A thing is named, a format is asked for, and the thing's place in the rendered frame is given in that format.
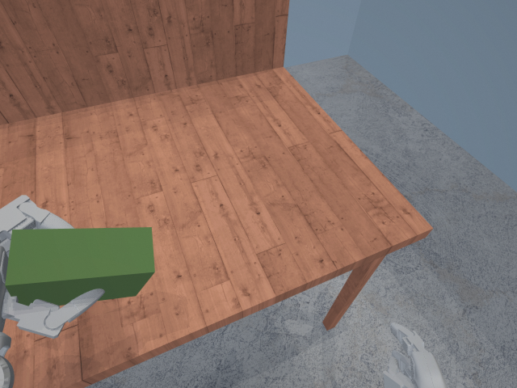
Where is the right robot hand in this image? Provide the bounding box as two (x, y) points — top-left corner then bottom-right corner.
(384, 323), (447, 388)

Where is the table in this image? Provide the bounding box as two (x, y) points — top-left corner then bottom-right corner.
(0, 0), (434, 388)

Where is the left robot hand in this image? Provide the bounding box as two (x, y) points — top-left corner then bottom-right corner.
(0, 195), (105, 339)

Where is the sponge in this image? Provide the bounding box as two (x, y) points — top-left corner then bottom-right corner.
(5, 227), (155, 306)

